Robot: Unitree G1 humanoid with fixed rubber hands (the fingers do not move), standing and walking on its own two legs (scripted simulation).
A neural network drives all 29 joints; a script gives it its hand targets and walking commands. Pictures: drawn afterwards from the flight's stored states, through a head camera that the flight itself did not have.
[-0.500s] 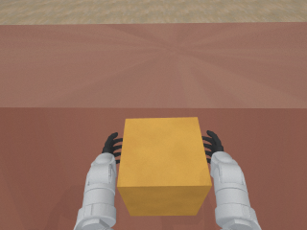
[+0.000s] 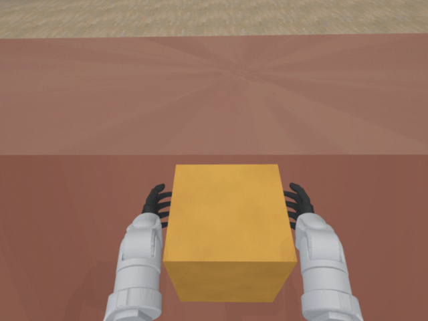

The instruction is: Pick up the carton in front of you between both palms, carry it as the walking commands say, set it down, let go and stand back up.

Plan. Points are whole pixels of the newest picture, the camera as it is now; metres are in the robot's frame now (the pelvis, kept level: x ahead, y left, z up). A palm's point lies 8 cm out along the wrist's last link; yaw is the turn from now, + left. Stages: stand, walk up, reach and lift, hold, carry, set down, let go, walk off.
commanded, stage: reach and lift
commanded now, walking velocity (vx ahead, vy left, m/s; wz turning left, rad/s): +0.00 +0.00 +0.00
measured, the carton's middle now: (226, 236) +0.30 +0.00 -0.03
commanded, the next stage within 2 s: hold in 0.18 s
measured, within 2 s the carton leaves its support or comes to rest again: neither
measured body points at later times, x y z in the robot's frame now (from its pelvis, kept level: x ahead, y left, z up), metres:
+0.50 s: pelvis -0.01 +0.00 +0.00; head -0.06 -0.01 +0.45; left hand +0.28 +0.16 +0.04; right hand +0.30 -0.15 +0.05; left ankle +0.02 +0.12 -0.74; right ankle +0.02 -0.13 -0.74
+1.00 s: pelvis -0.01 +0.00 +0.00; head -0.05 +0.00 +0.45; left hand +0.29 +0.16 +0.04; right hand +0.30 -0.15 +0.05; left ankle +0.02 +0.12 -0.74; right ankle +0.02 -0.13 -0.74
